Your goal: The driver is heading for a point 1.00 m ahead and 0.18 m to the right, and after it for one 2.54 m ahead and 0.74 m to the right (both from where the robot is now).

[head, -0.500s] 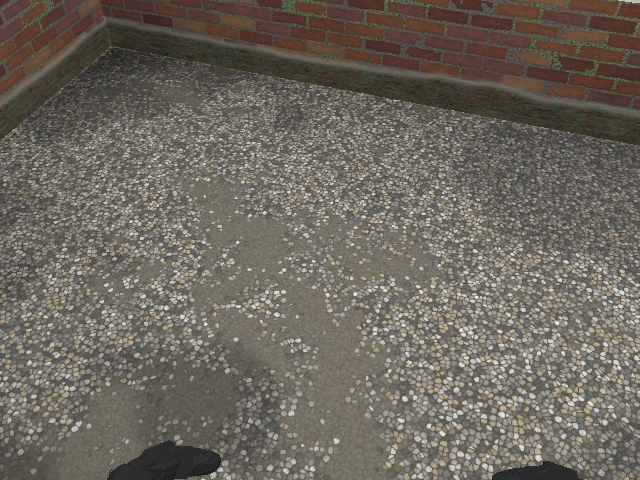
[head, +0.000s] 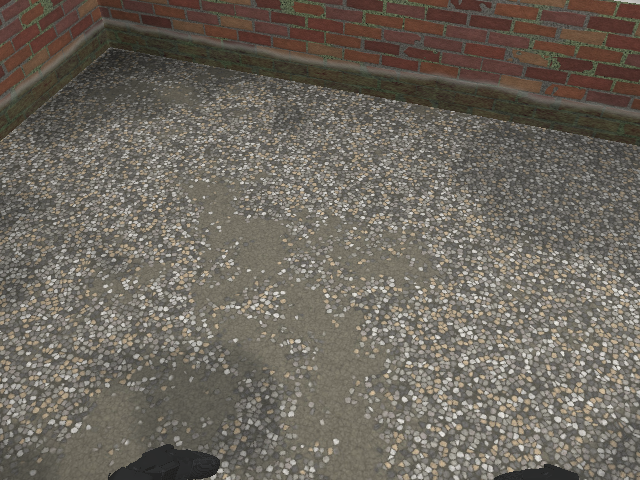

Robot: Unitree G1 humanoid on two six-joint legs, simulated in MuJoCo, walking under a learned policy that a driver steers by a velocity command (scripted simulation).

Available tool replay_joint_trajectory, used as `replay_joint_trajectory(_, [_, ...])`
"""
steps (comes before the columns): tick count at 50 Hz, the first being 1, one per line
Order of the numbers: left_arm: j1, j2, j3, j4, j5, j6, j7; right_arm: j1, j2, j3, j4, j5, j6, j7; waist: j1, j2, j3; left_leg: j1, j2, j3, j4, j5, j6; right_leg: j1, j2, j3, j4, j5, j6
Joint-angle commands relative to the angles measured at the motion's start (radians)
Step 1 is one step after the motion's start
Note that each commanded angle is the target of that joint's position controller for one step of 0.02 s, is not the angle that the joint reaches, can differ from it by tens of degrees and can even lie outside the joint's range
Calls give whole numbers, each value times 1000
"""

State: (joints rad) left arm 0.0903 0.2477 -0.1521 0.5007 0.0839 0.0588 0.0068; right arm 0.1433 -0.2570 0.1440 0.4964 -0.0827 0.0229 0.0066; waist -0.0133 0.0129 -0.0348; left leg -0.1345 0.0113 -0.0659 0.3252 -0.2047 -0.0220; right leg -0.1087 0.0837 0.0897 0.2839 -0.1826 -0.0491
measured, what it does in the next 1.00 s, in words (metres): stands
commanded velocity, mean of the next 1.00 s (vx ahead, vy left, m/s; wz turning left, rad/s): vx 0.50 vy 0.00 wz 0.00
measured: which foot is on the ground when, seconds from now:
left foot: down 0.00-1.00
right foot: down 0.00-1.00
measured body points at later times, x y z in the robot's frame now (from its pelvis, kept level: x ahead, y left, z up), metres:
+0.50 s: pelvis +0.00 +0.00 +0.00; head +0.00 +0.00 +0.45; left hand +0.22 +0.20 -0.05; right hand +0.20 -0.21 -0.06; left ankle -0.02 +0.14 -0.75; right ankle -0.02 -0.10 -0.75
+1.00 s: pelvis +0.00 +0.00 +0.00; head +0.00 +0.00 +0.45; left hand +0.22 +0.20 -0.06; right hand +0.20 -0.21 -0.06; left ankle -0.02 +0.14 -0.75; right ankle -0.02 -0.10 -0.75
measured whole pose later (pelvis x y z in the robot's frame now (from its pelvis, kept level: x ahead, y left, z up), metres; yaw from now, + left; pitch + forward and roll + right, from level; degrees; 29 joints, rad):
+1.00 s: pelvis +0.00 +0.00 +0.00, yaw +0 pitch +1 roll +0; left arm 0.09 0.25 -0.15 0.51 0.09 0.06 0.01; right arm 0.15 -0.26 0.14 0.50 -0.08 0.02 0.00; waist -0.01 0.01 -0.04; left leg -0.13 0.01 -0.07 0.31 -0.20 -0.02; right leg -0.11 0.08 0.11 0.28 -0.18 -0.05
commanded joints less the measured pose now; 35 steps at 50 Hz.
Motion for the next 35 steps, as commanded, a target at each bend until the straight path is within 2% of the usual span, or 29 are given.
replay_joint_trajectory(1, [-79,96,33,-101,-1,-15,1,-66,-97,-33,-97,3,-14,-4,5,-19,-91,-21,84,-90,-13,253,23,98,-146,141,-1,367,-16])
replay_joint_trajectory(2, [-98,86,31,-95,5,-16,4,-70,-83,-30,-92,-4,-18,-5,-7,-5,-98,-17,84,-92,-32,194,26,93,-141,144,0,288,-24])
replay_joint_trajectory(5, [-102,85,31,-98,2,-17,5,-82,-84,-30,-96,-2,-18,-3,-1,0,-76,-26,83,-93,-32,173,28,69,-141,145,-11,241,-20])
replay_joint_trajectory(9, [-99,86,31,-96,2,-19,5,-76,-88,-32,-94,-1,-18,-4,-1,-6,-78,-24,83,-94,-33,182,28,71,-140,146,-8,255,-21])
replay_joint_trajectory(10, [-78,95,32,-102,-4,-17,2,-70,-100,-33,-98,4,-15,-3,10,-15,-80,-23,84,-92,-15,241,24,85,-145,143,-8,336,-15])
replay_joint_trajectory(11, [-97,87,32,-92,4,-18,4,-68,-84,-32,-91,-2,-17,-5,-7,-9,-93,-16,83,-93,-34,195,27,86,-140,146,-3,282,-23])
replay_joint_trajectory(12, [-99,86,31,-97,2,-18,5,-76,-87,-31,-94,-3,-18,-4,-1,-1,-83,-23,83,-93,-33,184,27,80,-140,146,-6,262,-22])
replay_joint_trajectory(13, [-79,93,31,-103,-3,-15,2,-73,-98,-33,-100,3,-15,-3,10,-10,-81,-24,83,-92,-16,239,23,88,-146,144,-7,335,-15])
replay_joint_trajectory(14, [-98,86,31,-93,4,-17,5,-70,-83,-31,-92,-3,-17,-5,-6,-5,-93,-16,83,-93,-34,190,26,86,-140,147,-5,274,-22])
replay_joint_trajectory(19, [-99,87,31,-95,2,-18,5,-75,-87,-32,-94,-1,-18,-4,-1,-7,-75,-24,82,-94,-35,181,28,69,-139,148,-10,251,-21])
replay_joint_trajectory(20, [-78,95,32,-102,-3,-17,2,-68,-100,-34,-98,4,-14,-3,10,-16,-78,-22,83,-93,-17,240,24,84,-144,145,-9,333,-15])
replay_joint_trajectory(21, [-96,87,31,-91,4,-18,5,-66,-85,-32,-91,-2,-17,-5,-7,-9,-91,-15,82,-93,-35,194,26,84,-139,148,-5,280,-23])
replay_joint_trajectory(23, [-98,85,31,-95,2,-18,6,-76,-86,-31,-94,-2,-18,-4,-1,0,-80,-23,81,-94,-36,183,27,76,-139,149,-9,255,-21])
replay_joint_trajectory(24, [-78,93,31,-102,-3,-16,3,-70,-98,-33,-99,3,-15,-3,10,-11,-80,-22,83,-92,-18,239,24,86,-144,146,-10,330,-15])
replay_joint_trajectory(25, [-97,87,31,-91,4,-17,5,-68,-84,-32,-92,-2,-17,-5,-7,-8,-88,-16,81,-93,-36,191,26,82,-138,149,-7,273,-22])
replay_joint_trajectory(29, [-98,87,31,-94,1,-18,6,-74,-87,-32,-93,-1,-18,-4,-1,-5,-74,-23,80,-94,-36,181,27,69,-138,150,-12,249,-20])
replay_joint_trajectory(30, [-98,87,31,-94,2,-18,6,-73,-87,-32,-93,-1,-18,-4,-1,-7,-75,-22,81,-95,-37,183,27,70,-138,150,-11,252,-20])
replay_joint_trajectory(31, [-77,95,32,-101,-3,-17,3,-66,-100,-34,-98,4,-14,-4,10,-16,-78,-21,82,-93,-19,242,23,84,-143,147,-10,334,-15])
replay_joint_trajectory(32, [-95,87,31,-90,4,-18,6,-64,-85,-32,-90,-2,-17,-5,-7,-10,-90,-14,81,-94,-37,196,26,85,-138,150,-6,280,-22])
replay_joint_trajectory(33, [-97,85,31,-95,2,-18,6,-71,-88,-32,-93,-3,-18,-5,-1,-2,-81,-21,81,-94,-37,186,26,79,-138,150,-8,262,-21])
replay_joint_trajectory(34, [-77,93,31,-101,-3,-16,3,-68,-99,-33,-99,3,-15,-4,10,-10,-81,-21,81,-92,-20,242,22,88,-143,147,-9,334,-15])
replay_joint_trajectory(35, [-95,86,31,-91,4,-17,6,-66,-84,-32,-91,-3,-17,-5,-6,-5,-92,-13,80,-93,-37,192,25,85,-138,151,-7,274,-22])
Velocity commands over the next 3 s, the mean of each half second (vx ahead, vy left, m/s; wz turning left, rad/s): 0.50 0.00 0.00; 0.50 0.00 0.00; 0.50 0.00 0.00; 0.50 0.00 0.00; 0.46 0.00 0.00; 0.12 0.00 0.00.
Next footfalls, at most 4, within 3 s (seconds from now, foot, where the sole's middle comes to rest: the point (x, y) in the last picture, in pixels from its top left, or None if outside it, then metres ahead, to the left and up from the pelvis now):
none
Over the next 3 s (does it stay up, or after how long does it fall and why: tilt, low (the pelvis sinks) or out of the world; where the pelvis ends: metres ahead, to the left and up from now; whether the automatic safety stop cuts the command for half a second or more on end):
stays up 0.00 0.01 0.00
